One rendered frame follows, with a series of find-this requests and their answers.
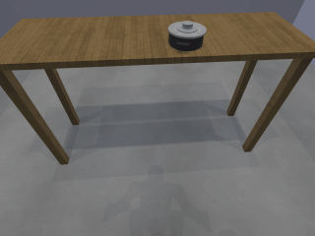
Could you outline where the pot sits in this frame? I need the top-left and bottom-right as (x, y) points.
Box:
(168, 33), (204, 51)

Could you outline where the knob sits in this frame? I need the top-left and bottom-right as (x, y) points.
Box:
(182, 21), (194, 29)

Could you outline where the table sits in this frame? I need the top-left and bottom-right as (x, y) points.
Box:
(0, 12), (315, 165)

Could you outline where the lid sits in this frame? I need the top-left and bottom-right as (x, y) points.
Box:
(168, 21), (207, 39)

